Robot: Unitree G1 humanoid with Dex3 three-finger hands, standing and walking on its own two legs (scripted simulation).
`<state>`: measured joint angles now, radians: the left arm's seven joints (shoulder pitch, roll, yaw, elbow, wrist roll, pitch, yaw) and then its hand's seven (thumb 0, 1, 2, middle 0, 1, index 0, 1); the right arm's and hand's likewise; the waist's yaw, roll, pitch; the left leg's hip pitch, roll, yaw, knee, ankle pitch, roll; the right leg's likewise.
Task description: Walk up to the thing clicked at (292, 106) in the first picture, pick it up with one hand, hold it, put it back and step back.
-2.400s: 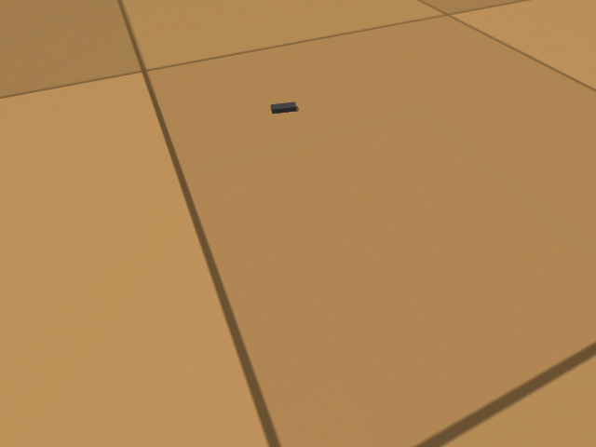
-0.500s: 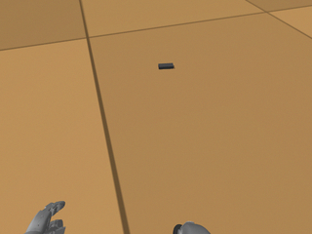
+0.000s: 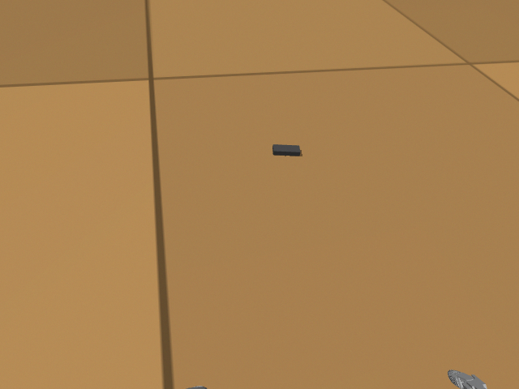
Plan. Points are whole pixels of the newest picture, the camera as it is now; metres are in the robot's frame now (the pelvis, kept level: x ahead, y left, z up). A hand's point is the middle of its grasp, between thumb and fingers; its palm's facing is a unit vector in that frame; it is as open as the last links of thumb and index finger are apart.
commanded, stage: walk up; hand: left
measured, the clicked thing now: (286, 150) +1.46 -0.17 -0.74
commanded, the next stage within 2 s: none
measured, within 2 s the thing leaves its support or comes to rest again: neither
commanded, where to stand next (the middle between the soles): +1.11 -0.40 m, yaw +4 degrees
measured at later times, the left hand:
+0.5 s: hand (186, 259) +0.37 +0.16 -0.11, palm faces -0.01 -0.93 -0.35, open 7.3 cm
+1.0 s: hand (217, 201) +0.55 +0.12 -0.14, palm faces -0.08 -0.95 -0.29, open 7.3 cm
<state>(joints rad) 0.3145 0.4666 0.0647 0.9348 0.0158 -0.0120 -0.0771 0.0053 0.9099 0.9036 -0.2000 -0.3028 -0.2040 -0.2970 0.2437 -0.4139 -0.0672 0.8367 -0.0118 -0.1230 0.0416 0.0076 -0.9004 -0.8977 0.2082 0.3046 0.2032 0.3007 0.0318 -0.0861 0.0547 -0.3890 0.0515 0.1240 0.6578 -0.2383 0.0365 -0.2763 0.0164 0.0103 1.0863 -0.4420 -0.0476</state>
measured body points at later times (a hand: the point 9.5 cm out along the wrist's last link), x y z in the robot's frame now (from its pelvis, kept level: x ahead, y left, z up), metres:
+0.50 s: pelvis +0.26 -0.10 +0.01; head +0.28 -0.12 +0.46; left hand +0.37 +0.21 -0.08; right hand +0.32 -0.44 -0.11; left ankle +0.23 +0.06 -0.65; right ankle +0.31 -0.21 -0.72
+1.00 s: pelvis +0.49 -0.15 +0.01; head +0.50 -0.12 +0.46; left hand +0.56 +0.17 -0.12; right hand +0.54 -0.49 -0.07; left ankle +0.50 -0.01 -0.72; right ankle +0.58 -0.32 -0.68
